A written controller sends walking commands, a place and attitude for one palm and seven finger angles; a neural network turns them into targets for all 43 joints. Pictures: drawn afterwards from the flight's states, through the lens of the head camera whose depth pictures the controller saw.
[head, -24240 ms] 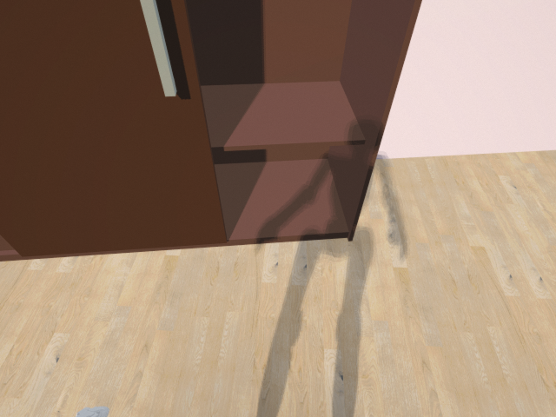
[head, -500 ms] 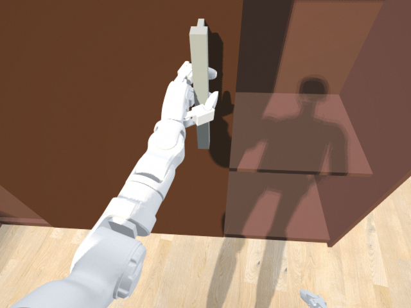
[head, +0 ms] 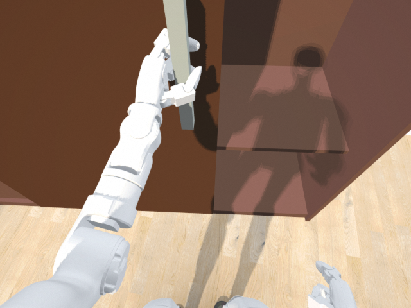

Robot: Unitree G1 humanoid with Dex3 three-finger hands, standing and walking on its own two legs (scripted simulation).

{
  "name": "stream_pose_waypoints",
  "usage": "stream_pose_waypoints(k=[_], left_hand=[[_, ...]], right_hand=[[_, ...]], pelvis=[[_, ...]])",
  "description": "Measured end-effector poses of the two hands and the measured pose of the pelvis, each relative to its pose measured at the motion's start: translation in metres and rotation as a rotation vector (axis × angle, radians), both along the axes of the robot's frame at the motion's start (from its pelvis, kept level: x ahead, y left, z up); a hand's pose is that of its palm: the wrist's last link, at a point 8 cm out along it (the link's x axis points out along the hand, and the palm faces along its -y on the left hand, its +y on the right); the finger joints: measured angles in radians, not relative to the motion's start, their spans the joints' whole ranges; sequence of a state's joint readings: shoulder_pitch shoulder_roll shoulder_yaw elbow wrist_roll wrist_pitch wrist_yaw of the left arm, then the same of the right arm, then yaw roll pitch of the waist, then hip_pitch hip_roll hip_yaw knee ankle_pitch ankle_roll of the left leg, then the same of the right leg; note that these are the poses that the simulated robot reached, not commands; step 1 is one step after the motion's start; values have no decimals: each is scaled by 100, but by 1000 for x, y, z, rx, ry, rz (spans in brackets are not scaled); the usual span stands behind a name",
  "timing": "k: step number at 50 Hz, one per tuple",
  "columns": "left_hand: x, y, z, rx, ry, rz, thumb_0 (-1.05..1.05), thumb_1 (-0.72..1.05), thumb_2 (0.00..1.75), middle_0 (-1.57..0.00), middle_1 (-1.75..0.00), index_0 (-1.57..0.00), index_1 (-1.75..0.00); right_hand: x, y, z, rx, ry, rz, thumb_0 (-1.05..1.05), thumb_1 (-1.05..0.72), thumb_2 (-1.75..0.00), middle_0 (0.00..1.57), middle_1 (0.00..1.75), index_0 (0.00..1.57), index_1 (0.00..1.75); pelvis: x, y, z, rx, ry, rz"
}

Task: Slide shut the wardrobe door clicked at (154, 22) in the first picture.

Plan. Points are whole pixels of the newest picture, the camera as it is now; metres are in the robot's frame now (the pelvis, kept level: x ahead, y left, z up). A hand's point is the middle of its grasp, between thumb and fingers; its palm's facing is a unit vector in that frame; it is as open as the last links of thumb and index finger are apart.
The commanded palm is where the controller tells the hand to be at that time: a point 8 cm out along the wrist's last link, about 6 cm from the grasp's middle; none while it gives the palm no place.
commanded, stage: step sideways, sliding the door along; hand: left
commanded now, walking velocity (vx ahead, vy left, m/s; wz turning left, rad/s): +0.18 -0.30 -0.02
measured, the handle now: (184, 68) +0.50 +0.07 +0.17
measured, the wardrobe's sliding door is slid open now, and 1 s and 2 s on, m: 0.46 0.21 0.00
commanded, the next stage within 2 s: stop walking and hold the door there in 1.70 s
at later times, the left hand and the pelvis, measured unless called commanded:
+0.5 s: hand (231, 85) +0.45 -0.02 +0.17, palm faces +0.12 -0.99 -0.07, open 6.4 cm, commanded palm +0.43 -0.04 +0.17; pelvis +0.02 -0.16 -0.01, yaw +4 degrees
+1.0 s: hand (343, 89) +0.45 -0.21 +0.17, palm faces +0.18 -0.98 -0.09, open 6.5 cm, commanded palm +0.42 -0.23 +0.17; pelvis +0.07 -0.36 -0.01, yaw +7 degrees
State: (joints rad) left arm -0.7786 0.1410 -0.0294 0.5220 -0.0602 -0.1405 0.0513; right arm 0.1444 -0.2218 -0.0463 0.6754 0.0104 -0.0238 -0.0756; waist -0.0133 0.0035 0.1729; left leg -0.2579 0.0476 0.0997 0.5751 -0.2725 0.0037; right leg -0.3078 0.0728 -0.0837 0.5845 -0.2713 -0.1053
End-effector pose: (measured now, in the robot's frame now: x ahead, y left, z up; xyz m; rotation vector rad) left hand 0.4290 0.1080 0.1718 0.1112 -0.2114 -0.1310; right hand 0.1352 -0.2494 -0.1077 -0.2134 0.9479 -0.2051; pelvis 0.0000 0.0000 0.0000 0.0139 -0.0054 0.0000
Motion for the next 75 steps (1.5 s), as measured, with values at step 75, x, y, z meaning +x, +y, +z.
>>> stream_pose_waypoints(k=[75], left_hand=[[-10,-474,-4,-39,-69,241,-2,72,79,-45,-140,-16,-139]], right_hand=[[135,-476,-10,202,-107,151,2,-90,-90,20,30,20,30]], pelvis=[[63,-534,-1,50,-36,73]])
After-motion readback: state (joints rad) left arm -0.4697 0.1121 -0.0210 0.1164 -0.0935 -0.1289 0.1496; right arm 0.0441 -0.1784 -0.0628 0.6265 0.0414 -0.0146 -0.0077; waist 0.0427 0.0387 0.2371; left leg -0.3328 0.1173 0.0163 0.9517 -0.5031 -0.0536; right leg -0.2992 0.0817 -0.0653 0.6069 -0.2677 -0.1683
